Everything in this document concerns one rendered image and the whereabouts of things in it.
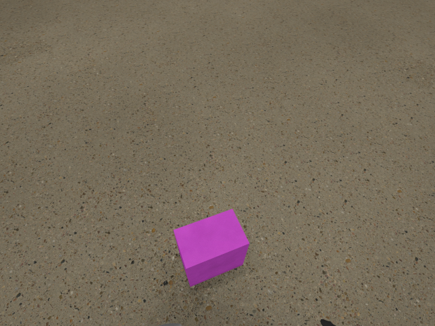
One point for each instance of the carton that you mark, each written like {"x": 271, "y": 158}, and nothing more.
{"x": 211, "y": 246}

